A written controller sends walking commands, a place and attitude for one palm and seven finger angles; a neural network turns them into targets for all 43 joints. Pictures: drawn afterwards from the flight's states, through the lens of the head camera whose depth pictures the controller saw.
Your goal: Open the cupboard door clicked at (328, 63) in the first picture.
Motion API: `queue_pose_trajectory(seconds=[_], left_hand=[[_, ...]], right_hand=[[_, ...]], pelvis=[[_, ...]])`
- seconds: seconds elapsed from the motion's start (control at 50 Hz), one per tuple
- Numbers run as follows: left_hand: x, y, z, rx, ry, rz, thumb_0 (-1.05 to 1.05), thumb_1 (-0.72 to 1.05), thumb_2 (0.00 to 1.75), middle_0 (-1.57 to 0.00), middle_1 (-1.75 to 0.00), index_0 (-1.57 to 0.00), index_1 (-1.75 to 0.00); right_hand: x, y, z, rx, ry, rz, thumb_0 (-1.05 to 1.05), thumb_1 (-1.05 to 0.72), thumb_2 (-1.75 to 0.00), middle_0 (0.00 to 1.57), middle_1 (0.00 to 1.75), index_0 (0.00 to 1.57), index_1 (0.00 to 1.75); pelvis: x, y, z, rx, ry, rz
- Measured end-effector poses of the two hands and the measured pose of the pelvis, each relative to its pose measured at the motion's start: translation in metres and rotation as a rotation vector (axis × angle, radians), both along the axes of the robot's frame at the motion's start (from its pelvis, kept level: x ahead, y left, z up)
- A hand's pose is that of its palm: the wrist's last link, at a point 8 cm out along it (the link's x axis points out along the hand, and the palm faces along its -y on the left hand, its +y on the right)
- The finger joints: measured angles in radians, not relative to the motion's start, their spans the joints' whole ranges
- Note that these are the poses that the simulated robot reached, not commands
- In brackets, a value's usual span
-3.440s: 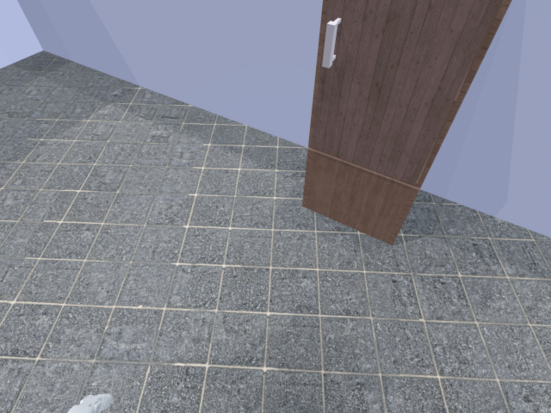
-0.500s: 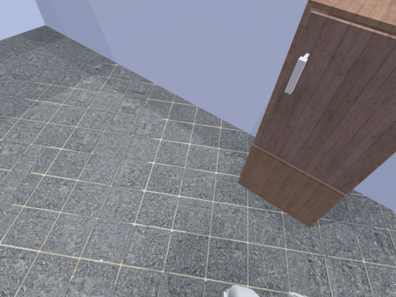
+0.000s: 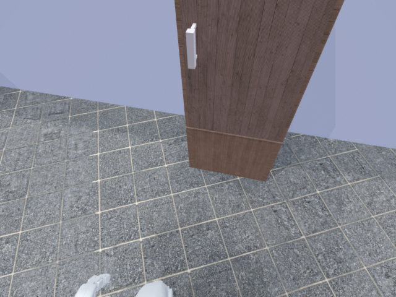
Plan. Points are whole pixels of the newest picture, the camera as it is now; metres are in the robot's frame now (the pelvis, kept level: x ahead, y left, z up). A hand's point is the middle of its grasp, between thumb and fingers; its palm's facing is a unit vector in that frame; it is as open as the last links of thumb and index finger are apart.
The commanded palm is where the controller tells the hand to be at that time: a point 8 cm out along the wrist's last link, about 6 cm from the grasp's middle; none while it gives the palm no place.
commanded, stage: turn to face it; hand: left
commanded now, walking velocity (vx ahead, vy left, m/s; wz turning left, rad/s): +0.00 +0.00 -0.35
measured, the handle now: (193, 46) +0.80 +0.04 +0.05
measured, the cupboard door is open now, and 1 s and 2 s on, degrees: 0 0 0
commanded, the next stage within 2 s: take the last steps up to it in 0.24 s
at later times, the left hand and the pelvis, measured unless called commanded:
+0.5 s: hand out of the picture +0.11 +0.20 -0.16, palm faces -0.21 -0.96 -0.19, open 7.4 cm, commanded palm none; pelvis +0.00 +0.03 +0.01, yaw -12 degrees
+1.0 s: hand out of the picture +0.08 +0.18 -0.19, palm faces -0.15 -0.98 -0.13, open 7.4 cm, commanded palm none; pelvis +0.13 +0.01 -0.02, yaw -14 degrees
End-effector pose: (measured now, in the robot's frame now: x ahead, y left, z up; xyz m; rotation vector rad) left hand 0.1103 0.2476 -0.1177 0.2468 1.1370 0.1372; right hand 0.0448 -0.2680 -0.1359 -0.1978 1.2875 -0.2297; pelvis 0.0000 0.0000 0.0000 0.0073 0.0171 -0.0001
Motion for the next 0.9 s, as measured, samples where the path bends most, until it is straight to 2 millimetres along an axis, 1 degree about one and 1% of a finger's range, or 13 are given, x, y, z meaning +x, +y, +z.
queue_pose_trajectory(seconds=[0.1,0.16,0.26,0.34,0.44,0.52,0.56,0.6,0.62,0.68,0.76,0.82,0.9], left_hand=[[0.008,0.009,-0.016,-0.042,0.008,-0.029,0.0,0.9,0.9,-0.2,-0.3,-0.21,-0.3],[0.012,0.019,-0.028,-0.066,0.021,-0.036,0.0,0.9,0.9,-0.2,-0.3,-0.21,-0.3],[0.009,0.028,-0.023,-0.075,0.066,-0.066,0.0,0.91,0.9,-0.2,-0.3,-0.2,-0.3],[0.003,0.029,-0.019,-0.072,0.106,-0.08,0.0,0.91,0.9,-0.2,-0.3,-0.2,-0.3],[-0.001,0.016,-0.016,-0.059,0.152,-0.126,0.0,0.91,0.9,-0.2,-0.3,-0.2,-0.3],[0.005,-0.005,-0.015,-0.053,0.151,-0.175,0.0,0.91,0.9,-0.2,-0.3,-0.2,-0.3],[0.008,-0.016,-0.017,-0.046,0.123,-0.187,0.0,0.91,0.9,-0.2,-0.3,-0.2,-0.3],[0.006,-0.026,-0.015,-0.047,0.106,-0.172,0.0,0.91,0.9,-0.2,-0.3,-0.2,-0.3],[0.003,-0.029,-0.014,-0.045,0.103,-0.158,0.0,0.91,0.9,-0.2,-0.3,-0.2,-0.3],[-0.011,-0.03,-0.01,-0.031,0.138,-0.129,0.0,0.92,0.9,-0.2,-0.3,-0.2,-0.3],[-0.03,-0.03,-0.011,-0.033,0.236,-0.108,0.0,0.92,0.9,-0.2,-0.3,-0.2,-0.3],[-0.042,-0.03,-0.015,-0.046,0.309,-0.085,0.0,0.91,0.9,-0.2,-0.3,-0.2,-0.3],[-0.048,-0.026,-0.024,-0.07,0.404,-0.047,0.0,0.91,0.9,-0.2,-0.3,-0.2,-0.3]], right_hand=[[0.007,0.021,0.007,-0.02,-0.062,-0.024,0.01,-0.91,-0.9,0.2,0.3,0.2,0.3],[0.004,0.037,0.011,-0.035,-0.089,-0.036,0.01,-0.91,-0.9,0.2,0.3,0.2,0.3],[-0.015,0.059,0.021,-0.02,-0.065,-0.065,0.01,-0.91,-0.9,0.2,0.3,0.2,0.3],[-0.031,0.07,0.021,0.004,-0.035,-0.11,0.01,-0.91,-0.9,0.2,0.3,0.2,0.3],[-0.06,0.069,0.013,0.033,0.008,-0.181,0.01,-0.92,-0.89,0.2,0.3,0.21,0.3],[-0.09,0.06,0.0,0.065,0.055,-0.239,0.01,-0.91,-0.89,0.2,0.3,0.21,0.3],[-0.104,0.054,-0.011,0.083,0.088,-0.262,0.01,-0.91,-0.9,0.2,0.3,0.2,0.3],[-0.113,0.048,-0.015,0.098,0.135,-0.264,0.01,-0.91,-0.9,0.2,0.3,0.2,0.3],[-0.113,0.046,-0.015,0.104,0.153,-0.263,0.01,-0.91,-0.9,0.2,0.3,0.2,0.3],[-0.1,0.038,-0.01,0.112,0.153,-0.26,0.01,-0.91,-0.9,0.2,0.3,0.2,0.3],[-0.063,0.031,-0.005,0.108,0.098,-0.248,0.01,-0.91,-0.9,0.2,0.3,0.2,0.3],[-0.025,0.029,-0.004,0.105,0.058,-0.226,0.01,-0.91,-0.9,0.2,0.3,0.2,0.3],[0.038,0.033,-0.004,0.095,-0.002,-0.18,0.01,-0.91,-0.9,0.19,0.3,0.2,0.3]], pelvis=[[0.002,0.017,-0.005,-0.019,-0.001,-0.048],[0.002,0.028,-0.009,-0.02,-0.005,-0.079],[0.003,0.037,0.002,-0.037,-0.004,-0.123],[0.004,0.04,0.008,-0.041,0.001,-0.154],[0.004,0.035,0.009,-0.037,-0.001,-0.191],[0.005,0.022,0.004,-0.026,-0.005,-0.214],[0.008,0.013,-0.003,-0.011,-0.008,-0.222],[0.012,0.007,-0.003,-0.024,-0.015,-0.214],[0.016,0.005,-0.002,-0.024,-0.016,-0.215],[0.028,-0.002,0.004,-0.014,-0.016,-0.222],[0.047,-0.006,0.007,-0.009,-0.016,-0.218],[0.065,-0.005,0.006,-0.013,-0.015,-0.219],[0.095,0.001,0.0,-0.021,-0.015,-0.22]])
